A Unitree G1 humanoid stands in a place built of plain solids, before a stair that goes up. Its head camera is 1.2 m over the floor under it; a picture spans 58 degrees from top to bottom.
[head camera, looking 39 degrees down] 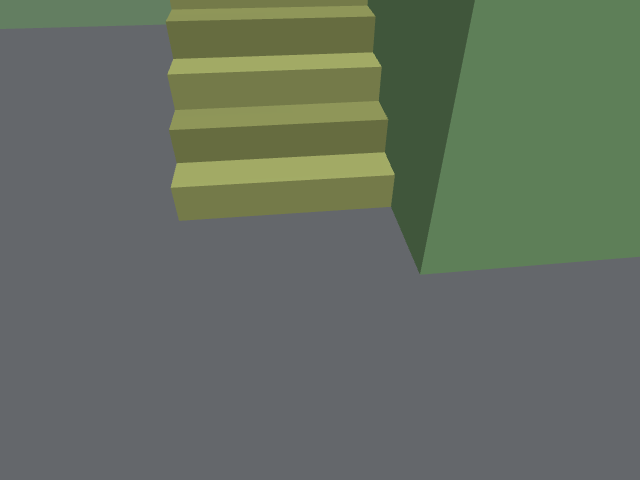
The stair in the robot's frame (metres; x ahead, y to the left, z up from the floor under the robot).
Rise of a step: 0.18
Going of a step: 0.21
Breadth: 1.11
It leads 7 degrees to the left of straight ahead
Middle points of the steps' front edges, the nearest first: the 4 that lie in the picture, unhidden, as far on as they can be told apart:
1.69 0.11 0.18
1.89 0.13 0.36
2.09 0.15 0.54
2.30 0.18 0.72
